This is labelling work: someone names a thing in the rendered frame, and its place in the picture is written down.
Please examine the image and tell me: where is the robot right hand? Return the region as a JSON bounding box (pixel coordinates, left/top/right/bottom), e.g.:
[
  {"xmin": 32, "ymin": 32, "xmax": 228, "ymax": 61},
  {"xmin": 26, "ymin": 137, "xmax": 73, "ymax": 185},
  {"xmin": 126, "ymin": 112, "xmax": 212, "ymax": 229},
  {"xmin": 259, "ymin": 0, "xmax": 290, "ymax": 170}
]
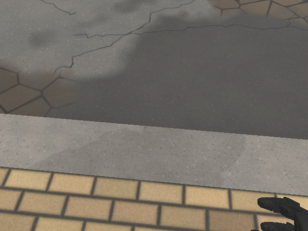
[{"xmin": 250, "ymin": 196, "xmax": 308, "ymax": 231}]

